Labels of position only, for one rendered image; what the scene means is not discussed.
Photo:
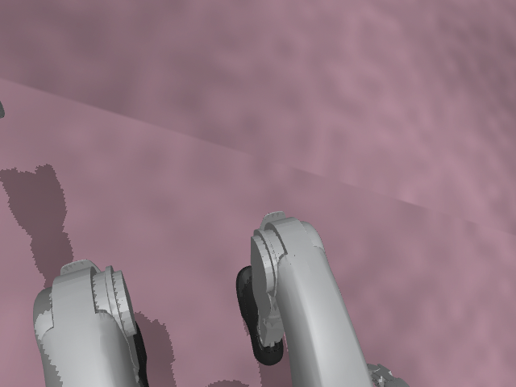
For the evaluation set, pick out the right robot foot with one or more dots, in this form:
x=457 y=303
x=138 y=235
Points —
x=249 y=311

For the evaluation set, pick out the right robot hand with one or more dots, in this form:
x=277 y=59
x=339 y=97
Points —
x=382 y=377

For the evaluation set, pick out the left robot foot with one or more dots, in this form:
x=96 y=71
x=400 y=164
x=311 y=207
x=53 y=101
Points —
x=142 y=357

